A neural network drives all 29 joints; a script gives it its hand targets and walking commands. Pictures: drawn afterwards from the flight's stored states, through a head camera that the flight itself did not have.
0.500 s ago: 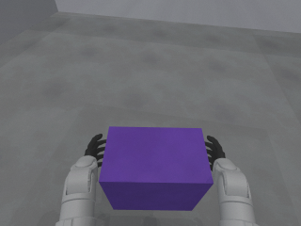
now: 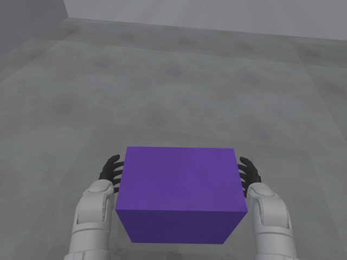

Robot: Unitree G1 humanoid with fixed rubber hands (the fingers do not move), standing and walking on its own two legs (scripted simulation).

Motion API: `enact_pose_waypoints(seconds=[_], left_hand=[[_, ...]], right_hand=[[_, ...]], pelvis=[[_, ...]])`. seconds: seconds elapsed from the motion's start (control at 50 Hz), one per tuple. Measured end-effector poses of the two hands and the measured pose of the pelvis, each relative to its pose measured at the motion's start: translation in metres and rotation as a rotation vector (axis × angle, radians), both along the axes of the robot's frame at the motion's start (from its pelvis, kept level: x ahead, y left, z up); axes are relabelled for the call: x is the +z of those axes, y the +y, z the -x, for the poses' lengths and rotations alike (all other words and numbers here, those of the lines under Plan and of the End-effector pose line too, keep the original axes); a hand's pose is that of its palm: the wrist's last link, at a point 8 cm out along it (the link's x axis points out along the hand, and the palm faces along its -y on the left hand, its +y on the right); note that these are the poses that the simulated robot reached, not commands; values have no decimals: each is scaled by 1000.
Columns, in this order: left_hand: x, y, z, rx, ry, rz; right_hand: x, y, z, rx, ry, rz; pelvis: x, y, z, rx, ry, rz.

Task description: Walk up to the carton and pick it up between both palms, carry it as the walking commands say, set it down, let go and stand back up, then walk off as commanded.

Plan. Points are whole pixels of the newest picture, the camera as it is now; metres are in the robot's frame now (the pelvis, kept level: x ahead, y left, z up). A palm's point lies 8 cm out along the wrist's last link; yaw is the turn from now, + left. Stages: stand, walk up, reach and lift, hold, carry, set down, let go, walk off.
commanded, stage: carry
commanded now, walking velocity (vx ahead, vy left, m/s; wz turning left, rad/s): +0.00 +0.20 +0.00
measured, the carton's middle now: (178, 199) +0.27 +0.00 -0.02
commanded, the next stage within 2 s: none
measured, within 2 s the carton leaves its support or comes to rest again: neither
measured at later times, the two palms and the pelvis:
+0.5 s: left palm (66, 206) +0.21 +0.23 +0.06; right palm (230, 200) +0.23 -0.11 +0.06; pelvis -0.04 +0.05 -0.02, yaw +3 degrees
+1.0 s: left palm (39, 214) +0.18 +0.26 +0.09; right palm (221, 219) +0.18 -0.08 +0.08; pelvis -0.08 +0.11 +0.00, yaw +1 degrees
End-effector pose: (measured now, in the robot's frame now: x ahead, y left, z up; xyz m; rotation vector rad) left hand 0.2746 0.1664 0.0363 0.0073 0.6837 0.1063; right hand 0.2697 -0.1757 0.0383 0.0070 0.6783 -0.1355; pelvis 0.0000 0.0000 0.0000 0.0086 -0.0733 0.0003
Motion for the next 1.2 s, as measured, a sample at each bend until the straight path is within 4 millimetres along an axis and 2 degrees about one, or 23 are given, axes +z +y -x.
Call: enact_pose_waypoints(seconds=[0.1,0.2,0.42,0.58,0.68,0.8,0.94,1.0,1.06,1.2], left_hand=[[12,3,-3,9,-30,-31],[20,14,5,32,-18,-17],[29,52,48,107,32,19],[20,74,74,133,43,70],[23,82,82,120,71,55],[31,79,90,111,74,46],[44,84,94,91,54,63],[50,95,91,77,15,55],[47,113,92,70,-6,54],[25,159,123,123,70,93]], right_hand=[[7,4,-8,23,-31,5],[14,16,-3,19,-18,-13],[18,54,30,7,36,-70],[24,77,49,-8,46,-65],[18,85,66,-31,75,-86],[15,81,84,-60,78,-117],[37,86,92,-84,56,-109],[42,97,92,-83,15,-105],[40,115,93,-84,-5,-102],[28,161,110,-40,72,-63]], pelvis=[[-11,4,9,9,36,5],[-17,14,14,29,62,-7],[-22,38,33,35,89,2],[-27,59,48,45,92,-3],[-22,67,59,11,105,-12],[-15,77,73,9,115,6],[-1,92,79,10,128,-39],[-4,106,82,17,130,-36],[-11,124,84,21,133,-15],[-12,148,94,2,96,8]])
